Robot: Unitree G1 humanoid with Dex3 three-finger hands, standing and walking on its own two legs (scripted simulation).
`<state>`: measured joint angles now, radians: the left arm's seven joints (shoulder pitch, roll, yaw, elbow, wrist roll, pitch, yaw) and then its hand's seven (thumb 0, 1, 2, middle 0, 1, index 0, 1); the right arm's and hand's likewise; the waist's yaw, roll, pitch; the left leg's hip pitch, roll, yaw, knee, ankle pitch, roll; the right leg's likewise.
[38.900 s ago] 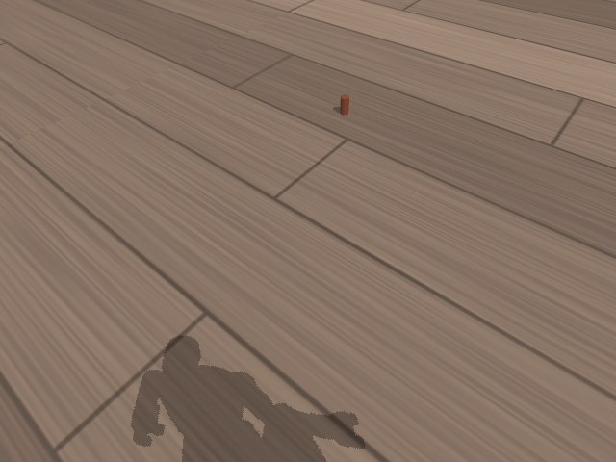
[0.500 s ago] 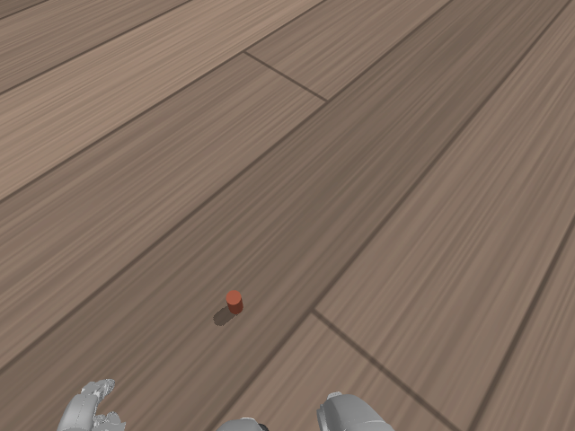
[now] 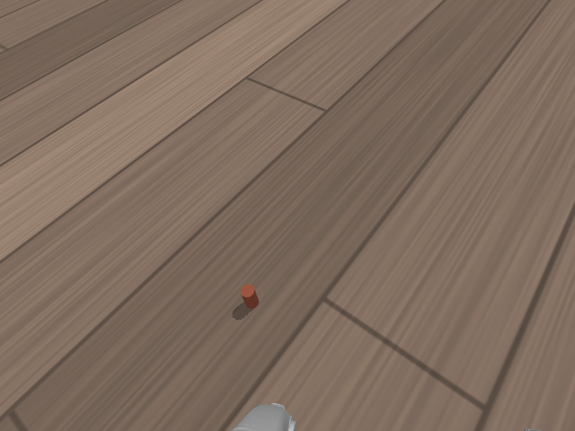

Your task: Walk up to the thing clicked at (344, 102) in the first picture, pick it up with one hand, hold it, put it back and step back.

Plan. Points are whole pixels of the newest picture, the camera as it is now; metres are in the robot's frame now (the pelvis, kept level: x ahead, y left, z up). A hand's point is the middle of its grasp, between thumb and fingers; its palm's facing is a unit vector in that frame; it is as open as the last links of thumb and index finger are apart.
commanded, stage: step back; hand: left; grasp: from above
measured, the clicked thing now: (250, 296) +0.61 +0.25 -0.72
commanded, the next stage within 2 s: none
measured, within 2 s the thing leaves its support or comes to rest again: neither
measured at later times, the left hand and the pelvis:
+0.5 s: hand out of the picture -0.08 +0.28 -0.16, palm faces +0.06 -0.92 -0.38, open 7.4 cm; pelvis -0.16 +0.00 -0.01, yaw +2 degrees
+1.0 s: hand out of the picture -0.23 +0.26 -0.15, palm faces +0.10 -0.89 -0.44, open 7.4 cm; pelvis -0.34 -0.03 -0.02, yaw +6 degrees
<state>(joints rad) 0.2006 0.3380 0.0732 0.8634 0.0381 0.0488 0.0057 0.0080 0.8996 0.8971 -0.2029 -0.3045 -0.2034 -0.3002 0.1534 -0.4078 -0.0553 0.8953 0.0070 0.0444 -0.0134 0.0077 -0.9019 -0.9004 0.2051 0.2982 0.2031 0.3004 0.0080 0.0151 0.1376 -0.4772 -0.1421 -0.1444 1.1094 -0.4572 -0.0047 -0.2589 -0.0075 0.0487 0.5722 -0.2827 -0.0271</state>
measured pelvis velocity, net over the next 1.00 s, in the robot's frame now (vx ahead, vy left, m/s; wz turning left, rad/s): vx -0.34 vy -0.03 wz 0.11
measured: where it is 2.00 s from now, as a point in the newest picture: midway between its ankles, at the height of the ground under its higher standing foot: outside the picture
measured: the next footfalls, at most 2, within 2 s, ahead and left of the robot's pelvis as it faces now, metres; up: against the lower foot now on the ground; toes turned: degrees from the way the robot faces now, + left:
left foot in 0.22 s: -0.05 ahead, +0.13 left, +0.00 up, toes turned +2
right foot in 0.60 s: -0.19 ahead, -0.15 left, +0.00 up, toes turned +3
